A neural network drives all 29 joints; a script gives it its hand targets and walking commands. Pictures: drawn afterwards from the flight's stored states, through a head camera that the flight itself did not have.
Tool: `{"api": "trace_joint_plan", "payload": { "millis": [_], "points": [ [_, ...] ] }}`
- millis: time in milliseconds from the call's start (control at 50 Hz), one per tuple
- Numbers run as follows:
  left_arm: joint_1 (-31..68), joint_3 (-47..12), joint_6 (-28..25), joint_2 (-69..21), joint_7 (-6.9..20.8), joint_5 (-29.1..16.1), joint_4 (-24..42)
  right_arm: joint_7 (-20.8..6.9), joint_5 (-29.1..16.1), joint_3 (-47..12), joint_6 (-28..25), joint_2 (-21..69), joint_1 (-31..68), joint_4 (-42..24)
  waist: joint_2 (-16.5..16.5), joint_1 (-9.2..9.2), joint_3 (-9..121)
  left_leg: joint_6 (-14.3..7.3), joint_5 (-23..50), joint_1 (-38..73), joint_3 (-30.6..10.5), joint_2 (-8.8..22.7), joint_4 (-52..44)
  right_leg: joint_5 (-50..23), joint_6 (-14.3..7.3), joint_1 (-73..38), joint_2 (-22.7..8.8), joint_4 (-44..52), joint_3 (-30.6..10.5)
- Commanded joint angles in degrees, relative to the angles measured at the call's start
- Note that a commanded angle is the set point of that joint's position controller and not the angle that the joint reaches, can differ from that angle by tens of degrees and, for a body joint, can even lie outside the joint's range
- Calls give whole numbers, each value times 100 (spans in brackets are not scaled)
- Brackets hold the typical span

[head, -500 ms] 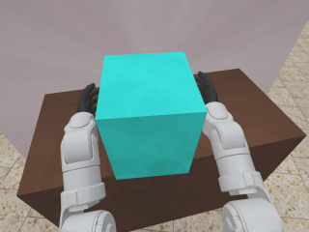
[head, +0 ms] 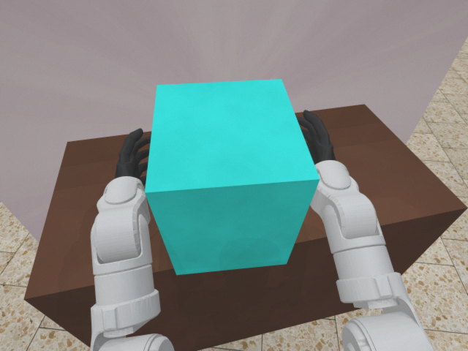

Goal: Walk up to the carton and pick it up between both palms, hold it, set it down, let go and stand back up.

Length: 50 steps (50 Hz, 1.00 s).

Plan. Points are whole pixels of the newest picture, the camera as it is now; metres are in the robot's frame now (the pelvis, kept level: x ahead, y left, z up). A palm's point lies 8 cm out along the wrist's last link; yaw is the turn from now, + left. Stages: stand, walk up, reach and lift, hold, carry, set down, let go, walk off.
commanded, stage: hold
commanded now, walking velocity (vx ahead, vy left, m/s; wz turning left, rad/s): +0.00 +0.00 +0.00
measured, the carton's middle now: (226, 181) +0.38 +0.00 +0.12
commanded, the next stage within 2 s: none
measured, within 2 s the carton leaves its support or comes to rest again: neither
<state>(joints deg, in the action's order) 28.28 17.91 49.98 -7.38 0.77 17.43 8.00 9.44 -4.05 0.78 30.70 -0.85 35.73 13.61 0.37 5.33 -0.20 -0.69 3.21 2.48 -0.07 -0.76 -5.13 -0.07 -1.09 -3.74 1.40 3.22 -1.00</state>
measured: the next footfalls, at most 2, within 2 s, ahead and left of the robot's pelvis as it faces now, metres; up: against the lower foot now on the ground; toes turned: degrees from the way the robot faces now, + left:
none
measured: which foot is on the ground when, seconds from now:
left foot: down 0.00-1.00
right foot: down 0.00-1.00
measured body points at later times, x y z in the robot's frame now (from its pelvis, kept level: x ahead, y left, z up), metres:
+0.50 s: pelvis -0.01 -0.01 +0.00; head -0.01 -0.01 +0.45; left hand +0.36 +0.15 +0.15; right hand +0.38 -0.15 +0.16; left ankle +0.01 +0.11 -0.76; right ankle -0.02 -0.11 -0.76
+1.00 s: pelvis -0.01 +0.00 +0.00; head -0.01 +0.00 +0.45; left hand +0.35 +0.15 +0.16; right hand +0.37 -0.15 +0.17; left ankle +0.01 +0.11 -0.76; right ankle -0.02 -0.11 -0.76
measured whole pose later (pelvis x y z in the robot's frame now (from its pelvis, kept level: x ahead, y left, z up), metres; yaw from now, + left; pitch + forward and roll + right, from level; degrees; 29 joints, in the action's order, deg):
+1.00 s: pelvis -0.01 +0.00 +0.00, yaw +0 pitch -3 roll +0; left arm 27.2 17.3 52.4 -7.3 1.2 17.4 9.9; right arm 10.6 -5.6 -0.7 31.9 -1.5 34.1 11.5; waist -0.3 5.0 -2.0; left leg -0.7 3.3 4.5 0.5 -0.7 -5.1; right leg -0.2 -1.1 -5.6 1.4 3.1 -0.9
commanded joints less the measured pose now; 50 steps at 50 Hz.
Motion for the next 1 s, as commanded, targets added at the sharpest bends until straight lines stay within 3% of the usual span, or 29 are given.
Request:
{"api": "trace_joint_plan", "payload": {
  "millis": [0,120,200,260,300,360,400,420,460,500,560,600,660,740,800,860,920,980],
  "points": [
    [3853,-2516,-306,-1881,938,-937,1042,-490,-550,-1654,-321,2150,3213,-1365,-336,77,2762,215,2193,1695,110,5,503,-1734,355,-501,117,-383,140],
    [4109,-2358,-274,-1924,1033,-948,1016,-534,-557,-1581,-351,2356,3574,-1434,-239,23,2771,90,1637,1427,148,-2,300,-1527,386,-737,79,-396,138],
    [3991,-2501,-348,-2027,967,-1025,1348,-516,-677,-1944,-407,2477,3614,-1886,-74,-83,3283,61,2223,1538,140,-17,320,-2353,427,-1145,63,-580,105],
    [3905,-2497,-308,-1976,986,-1040,1384,-461,-708,-2071,-357,2500,3468,-1916,-130,-89,3212,23,2073,1383,130,-39,260,-2464,460,-1315,23,-644,59],
    [3892,-2445,-290,-1882,1032,-994,1216,-438,-655,-1965,-298,2452,3375,-1746,-101,-63,2989,39,1744,1204,141,-43,199,-2233,479,-1304,17,-606,51],
    [4083,-2216,-302,-1714,1087,-844,727,-508,-409,-1570,-284,2271,3491,-1244,-96,-43,2374,28,820,980,197,5,71,-1142,439,-881,35,-449,133],
    [4024,-2134,-353,-1763,1114,-817,550,-540,-341,-1427,-306,2336,3373,-1086,-185,-37,2256,-26,634,948,205,-18,62,-967,407,-767,11,-419,100],
    [4085,-2032,-405,-1746,1130,-764,480,-554,-311,-1403,-329,2336,3460,-1016,-77,-83,2370,-62,494,943,224,-12,30,-882,415,-803,-5,-401,115],
    [4284,-2058,-530,-1811,1120,-816,618,-549,-406,-1563,-392,2512,3655,-1111,-71,-172,2620,-103,773,870,212,-27,11,-1316,431,-965,-9,-513,117],
    [4475,-2325,-637,-1953,1066,-963,913,-524,-540,-1801,-472,2662,3856,-1470,-247,-126,3249,-70,1322,1109,204,-22,111,-1762,401,-1126,-6,-616,68],
    [4415,-2729,-663,-2154,930,-1157,1296,-472,-731,-2059,-486,2812,3889,-1907,-195,-107,3816,6,2136,1472,116,-17,311,-2327,373,-1129,24,-728,68],
    [4198,-2777,-584,-2079,916,-1199,1200,-413,-687,-2044,-414,2599,3688,-1861,-163,-26,3612,64,2282,1587,91,-5,434,-2211,362,-894,74,-627,87],
    [3902,-2495,-418,-1810,995,-1014,797,-399,-532,-1698,-290,2263,3224,-1337,-260,54,2684,131,1678,1415,114,29,384,-1483,358,-636,81,-420,147],
    [3804,-2208,-267,-1740,1126,-830,727,-397,-473,-1396,-225,2163,2952,-903,-475,22,2057,150,1351,1307,174,24,305,-1061,312,-529,50,-238,112],
    [4055,-2432,-314,-1915,1084,-978,1252,-411,-679,-1623,-301,2360,3272,-1336,-504,0,2627,158,1879,1583,148,17,351,-1446,286,-673,77,-313,128],
    [4025,-2820,-333,-2090,977,-1228,1668,-392,-862,-2028,-364,2414,3586,-2148,-285,-26,3487,154,2746,1938,93,56,505,-2004,292,-834,91,-451,104],
    [4007,-2732,-316,-2005,904,-1172,1390,-411,-771,-1954,-347,2210,3641,-2107,-140,-9,3150,156,2283,1761,104,71,472,-1583,313,-680,86,-398,165],
    [4146,-2579,-348,-1790,909,-1040,1068,-491,-576,-1712,-331,2162,3477,-1490,-184,-16,2615,107,1283,1439,166,81,303,-848,339,-427,64,-346,180]
  ]
}}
